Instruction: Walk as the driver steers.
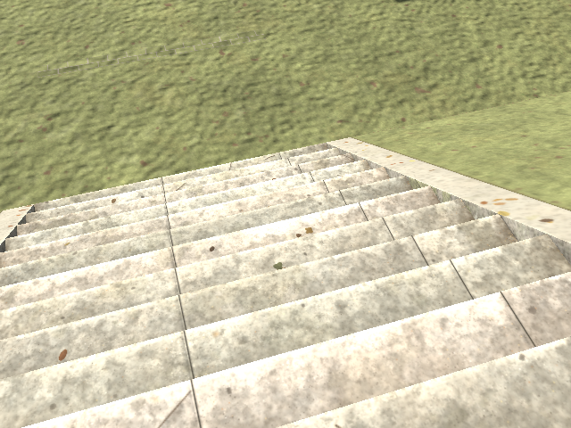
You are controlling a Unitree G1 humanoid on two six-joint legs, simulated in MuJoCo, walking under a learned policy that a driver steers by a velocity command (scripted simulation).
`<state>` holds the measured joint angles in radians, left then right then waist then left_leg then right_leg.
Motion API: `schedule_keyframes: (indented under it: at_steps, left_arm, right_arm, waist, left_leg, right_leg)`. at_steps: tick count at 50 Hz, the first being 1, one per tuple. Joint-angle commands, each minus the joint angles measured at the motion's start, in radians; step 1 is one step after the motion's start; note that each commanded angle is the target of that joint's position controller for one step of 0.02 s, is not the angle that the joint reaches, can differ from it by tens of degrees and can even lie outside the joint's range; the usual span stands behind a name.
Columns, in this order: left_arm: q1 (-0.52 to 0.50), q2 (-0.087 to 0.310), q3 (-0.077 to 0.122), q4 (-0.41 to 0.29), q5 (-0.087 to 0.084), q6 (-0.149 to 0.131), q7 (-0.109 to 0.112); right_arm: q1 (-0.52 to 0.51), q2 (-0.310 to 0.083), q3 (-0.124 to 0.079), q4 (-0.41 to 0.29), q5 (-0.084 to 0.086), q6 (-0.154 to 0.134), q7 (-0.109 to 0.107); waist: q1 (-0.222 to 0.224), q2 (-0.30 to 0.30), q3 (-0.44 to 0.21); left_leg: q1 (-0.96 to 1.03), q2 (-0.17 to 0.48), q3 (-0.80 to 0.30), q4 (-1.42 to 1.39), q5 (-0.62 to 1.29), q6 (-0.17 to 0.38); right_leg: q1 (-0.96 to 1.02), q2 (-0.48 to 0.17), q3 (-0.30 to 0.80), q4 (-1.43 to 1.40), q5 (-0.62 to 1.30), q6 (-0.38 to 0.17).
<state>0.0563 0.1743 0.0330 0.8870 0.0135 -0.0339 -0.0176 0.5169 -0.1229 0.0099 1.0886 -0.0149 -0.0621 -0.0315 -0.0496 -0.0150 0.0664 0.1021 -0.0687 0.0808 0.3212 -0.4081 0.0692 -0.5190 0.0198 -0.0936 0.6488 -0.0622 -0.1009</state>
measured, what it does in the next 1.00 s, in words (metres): goes down: right foot, then left foot 0.19 m lower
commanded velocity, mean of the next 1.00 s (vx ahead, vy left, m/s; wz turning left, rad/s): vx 0.50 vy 0.00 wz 0.00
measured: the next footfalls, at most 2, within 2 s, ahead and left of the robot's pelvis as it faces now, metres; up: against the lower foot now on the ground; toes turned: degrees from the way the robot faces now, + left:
right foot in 0.02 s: +0.16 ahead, -0.07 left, +0.00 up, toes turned -3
left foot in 0.64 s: +0.39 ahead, +0.11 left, -0.19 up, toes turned +3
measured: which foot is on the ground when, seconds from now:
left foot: down 0.00-0.02, up 0.04-0.62, down 0.64-1.00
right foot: up 0.00-0.00, down 0.02-0.64, up 0.66-1.00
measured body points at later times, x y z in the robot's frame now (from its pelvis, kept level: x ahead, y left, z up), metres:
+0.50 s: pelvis +0.23 +0.01 -0.04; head +0.22 +0.00 +0.41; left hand +0.16 +0.25 -0.18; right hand +0.34 -0.25 -0.17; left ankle +0.37 +0.15 -0.73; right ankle +0.12 -0.07 -0.73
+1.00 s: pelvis +0.47 +0.04 -0.24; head +0.45 +0.05 +0.21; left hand +0.57 +0.28 -0.38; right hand +0.36 -0.20 -0.38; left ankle +0.35 +0.11 -0.92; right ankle +0.67 -0.11 -0.90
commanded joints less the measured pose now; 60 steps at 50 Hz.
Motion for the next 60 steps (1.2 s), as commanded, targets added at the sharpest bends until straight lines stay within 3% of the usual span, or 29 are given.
schedule_keyframes:
  at_steps: [1, 2, 3, 4, 5, 7, 13, 18, 23, 26, 28, 31, 32, 33, 34, 35, 37, 38, 39, 40, 43, 45, 48, 54, 55, 57, 58, 59, 60]
  left_arm:
    - [0.434, 0.130, 0.050, 0.081, -0.001, -0.014, 0.021]
    - [0.529, 0.222, 0.073, 0.090, 0.020, -0.022, 0.032]
    - [0.503, 0.224, 0.065, 0.080, 0.010, -0.024, 0.016]
    - [0.436, 0.197, 0.071, 0.081, -0.035, -0.014, 0.006]
    - [0.326, 0.154, 0.058, 0.050, -0.027, -0.011, 0.001]
    - [0.283, 0.111, 0.040, 0.047, -0.007, -0.021, 0.003]
    - [0.409, 0.167, 0.038, 0.077, 0.009, -0.057, 0.032]
    - [0.402, 0.157, 0.022, 0.094, -0.023, -0.094, 0.041]
    - [0.463, 0.136, 0.006, 0.093, -0.001, -0.075, 0.059]
    - [0.477, 0.149, 0.013, 0.089, 0.017, -0.063, 0.074]
    - [0.505, 0.132, 0.014, 0.105, 0.029, -0.041, 0.096]
    - [0.492, 0.147, 0.016, 0.119, 0.023, -0.011, 0.091]
    - [0.447, 0.148, 0.029, 0.120, 0.003, -0.005, 0.079]
    - [0.508, 0.056, 0.014, 0.073, -0.040, -0.015, 0.078]
    - [0.550, 0.095, 0.008, 0.054, -0.044, -0.019, 0.085]
    - [0.488, 0.134, 0.016, 0.069, -0.017, -0.011, 0.086]
    - [0.328, 0.176, 0.028, 0.041, 0.031, 0.021, 0.076]
    - [0.245, 0.162, 0.035, 0.033, 0.034, 0.035, 0.071]
    - [0.258, 0.125, 0.029, 0.055, 0.032, 0.047, 0.062]
    - [0.230, 0.122, 0.025, 0.038, 0.018, 0.046, 0.042]
    - [0.346, 0.068, 0.021, 0.136, 0.063, 0.067, 0.015]
    - [0.169, 0.116, 0.041, 0.078, 0.036, 0.044, 0.007]
    - [0.009, 0.079, 0.026, 0.035, 0.035, 0.005, -0.014]
    - [-0.096, 0.073, 0.011, -0.052, -0.011, -0.003, -0.009]
    - [-0.068, 0.080, 0.014, -0.051, -0.012, -0.013, -0.001]
    - [0.308, 0.144, 0.044, 0.072, -0.007, -0.012, 0.012]
    - [0.383, 0.138, 0.045, 0.099, 0.006, -0.019, 0.017]
    - [0.507, 0.204, 0.069, 0.141, 0.026, -0.010, 0.008]
    - [0.570, 0.222, 0.058, 0.153, 0.016, -0.009, -0.011]
  right_arm:
    - [-0.066, -0.203, -0.038, -0.053, 0.015, -0.001, -0.014]
    - [-0.011, -0.151, -0.032, -0.066, 0.019, -0.002, -0.009]
    - [0.169, -0.052, -0.027, -0.045, 0.019, 0.002, 0.005]
    - [0.095, -0.127, -0.050, -0.040, -0.001, 0.011, 0.009]
    - [-0.018, -0.171, -0.066, -0.082, -0.002, 0.009, 0.017]
    - [-0.071, -0.188, -0.087, -0.098, 0.001, 0.028, 0.015]
    - [-0.113, -0.132, -0.093, -0.115, -0.024, 0.103, 0.030]
    - [-0.318, -0.201, -0.117, -0.201, -0.026, 0.096, 0.042]
    - [-0.367, -0.145, -0.088, -0.208, -0.037, 0.096, 0.078]
    - [-0.453, -0.153, -0.079, -0.261, -0.016, 0.090, 0.066]
    - [-0.409, -0.151, -0.074, -0.254, 0.004, 0.080, 0.054]
    - [-0.021, -0.202, -0.099, -0.124, -0.005, 0.064, 0.025]
    - [0.145, -0.242, -0.120, -0.083, -0.030, 0.059, 0.032]
    - [0.182, -0.275, -0.098, -0.076, -0.034, 0.039, 0.055]
    - [0.184, -0.309, -0.106, -0.083, 0.002, 0.037, 0.068]
    - [0.163, -0.289, -0.107, -0.090, 0.016, 0.040, 0.071]
    - [0.066, -0.261, -0.094, -0.090, 0.015, 0.015, 0.048]
    - [0.005, -0.182, -0.056, -0.091, 0.000, -0.009, 0.046]
    - [0.011, -0.165, -0.043, -0.080, -0.013, -0.022, 0.049]
    - [-0.069, -0.145, -0.026, -0.110, 0.010, -0.032, 0.033]
    - [-0.011, -0.275, -0.061, -0.092, -0.001, -0.038, 0.022]
    - [0.076, -0.167, -0.039, -0.053, 0.015, -0.042, 0.011]
    - [0.015, -0.168, -0.032, -0.091, 0.003, -0.034, 0.002]
    - [0.083, -0.148, -0.030, -0.056, -0.032, -0.007, 0.000]
    - [0.095, -0.153, -0.032, -0.050, -0.042, 0.005, -0.010]
    - [0.033, -0.209, -0.048, -0.039, -0.038, 0.020, -0.015]
    - [0.066, -0.197, -0.043, -0.034, -0.020, 0.020, -0.017]
    - [0.067, -0.193, -0.053, -0.026, -0.016, 0.024, -0.012]
    - [0.219, -0.127, -0.050, -0.040, 0.023, 0.021, -0.015]
  waist:
    - [0.231, 0.095, -0.127]
    - [0.235, -0.083, -0.219]
    - [0.107, -0.157, -0.305]
    - [0.135, -0.067, -0.214]
    - [0.106, -0.051, -0.075]
    - [0.053, -0.030, 0.007]
    - [0.021, -0.027, -0.007]
    - [0.028, -0.052, 0.033]
    - [0.075, -0.034, 0.021]
    - [0.127, -0.042, 0.076]
    - [0.160, -0.016, 0.093]
    - [0.012, 0.017, -0.038]
    - [-0.090, 0.142, -0.087]
    - [-0.013, 0.244, -0.166]
    - [0.015, 0.199, -0.252]
    - [-0.006, 0.088, -0.188]
    - [0.026, 0.092, -0.062]
    - [0.058, 0.020, 0.067]
    - [0.077, 0.048, 0.091]
    - [0.140, -0.008, 0.143]
    - [0.143, 0.155, 0.005]
    - [0.075, 0.098, 0.083]
    - [0.040, 0.025, 0.057]
    - [-0.105, 0.088, 0.152]
    - [-0.114, 0.074, 0.147]
    - [0.051, 0.114, -0.047]
    - [0.090, 0.008, -0.046]
    - [0.139, -0.143, -0.085]
    - [0.057, -0.210, -0.264]
  left_leg:
    - [-0.183, 0.205, -0.037, 0.412, 1.007, 0.050]
    - [-0.325, 0.126, 0.004, 0.786, 0.582, 0.036]
    - [-0.623, -0.019, -0.088, 1.056, -0.207, 0.019]
    - [-0.735, 0.018, -0.151, 1.087, -0.106, 0.018]
    - [-0.748, 0.070, -0.156, 1.040, -0.015, 0.019]
    - [-0.640, 0.107, -0.189, 0.912, 0.056, 0.005]
    - [-0.645, 0.106, -0.124, 0.805, 0.285, -0.030]
    - [-0.748, 0.106, -0.165, 0.481, 0.668, -0.033]
    - [-0.610, 0.084, -0.093, 0.413, 0.887, -0.029]
    - [-0.581, 0.086, -0.073, 0.237, 0.832, -0.032]
    - [-0.564, 0.114, -0.085, 0.059, 0.838, -0.026]
    - [-0.252, 0.122, -0.058, -0.165, 0.730, 0.035]
    - [0.021, 0.209, -0.108, -0.184, 0.933, 0.088]
    - [0.337, 0.374, -0.247, 0.395, 1.582, 0.112]
    - [0.407, 0.464, -0.325, 0.401, 1.555, 0.147]
    - [0.265, 0.474, -0.341, 0.281, 1.155, 0.193]
    - [-0.061, 0.509, -0.520, 0.131, 0.420, 0.306]
    - [-0.246, 0.419, -0.442, 0.157, 0.370, 0.223]
    - [-0.383, 0.386, -0.415, 0.178, 0.426, 0.185]
    - [-0.616, 0.304, -0.286, 0.086, 0.401, 0.134]
    - [-0.604, 0.288, -0.310, 0.134, 0.568, 0.149]
    - [-0.350, 0.239, -0.321, 0.251, 0.303, 0.133]
    - [-0.517, 0.187, -0.270, 0.290, -0.023, 0.121]
    - [-0.352, 0.176, -0.234, 0.506, 0.220, 0.116]
    - [-0.294, 0.181, -0.249, 0.563, 0.317, 0.124]
    - [-0.289, 0.204, -0.236, 0.882, 0.676, 0.139]
    - [-0.295, 0.131, -0.164, 1.123, 0.615, 0.120]
    - [-0.574, 0.004, -0.108, 1.541, 0.012, 0.098]
    - [-0.950, -0.025, -0.140, 1.749, -0.576, 0.056]
  right_leg:
    - [0.466, 0.032, 0.047, -0.162, -0.090, -0.065]
    - [0.652, -0.202, 0.292, -0.182, 0.037, -0.132]
    - [0.845, -0.408, 0.653, -0.200, 0.156, -0.273]
    - [0.711, -0.375, 0.653, -0.302, -0.106, -0.303]
    - [0.540, -0.351, 0.563, -0.379, -0.215, -0.281]
    - [0.332, -0.286, 0.415, -0.418, -0.087, -0.222]
    - [0.262, -0.225, 0.257, -0.357, 0.171, -0.177]
    - [0.274, -0.155, 0.215, -0.257, -0.070, -0.098]
    - [0.121, -0.136, 0.217, -0.031, -0.305, -0.095]
    - [0.150, -0.144, 0.211, 0.122, -0.253, -0.088]
    - [0.245, -0.142, 0.209, 0.269, -0.166, -0.085]
    - [0.286, -0.080, 0.163, 0.800, 0.156, -0.087]
    - [0.069, 0.047, 0.105, 1.284, -0.241, -0.066]
    - [-0.370, 0.126, 0.144, 1.591, -0.905, -0.029]
    - [-0.537, 0.073, 0.178, 1.586, -0.796, -0.043]
    - [-0.605, 0.049, 0.182, 1.563, -0.648, -0.051]
    - [-0.643, -0.025, 0.219, 1.326, -0.484, 0.004]
    - [-0.648, -0.032, 0.274, 1.121, -0.286, 0.031]
    - [-0.582, -0.027, 0.251, 1.053, -0.228, 0.046]
    - [-0.376, -0.048, 0.223, 0.653, -0.034, 0.087]
    - [-0.122, -0.060, 0.112, 0.619, 0.225, 0.071]
    - [-0.436, -0.085, 0.206, 0.383, 0.367, 0.042]
    - [-0.158, -0.056, 0.094, 0.108, 0.667, 0.045]
    - [-0.041, -0.077, 0.077, -0.227, 0.505, 0.040]
    - [-0.010, -0.092, 0.093, -0.303, 0.466, 0.035]
    - [0.345, -0.100, 0.088, -0.263, 0.460, 0.006]
    - [0.410, -0.073, 0.026, -0.492, 0.475, 0.001]
    - [0.703, -0.168, 0.103, -0.402, 0.685, -0.050]
    - [1.108, -0.361, 0.241, 0.123, 1.113, -0.094]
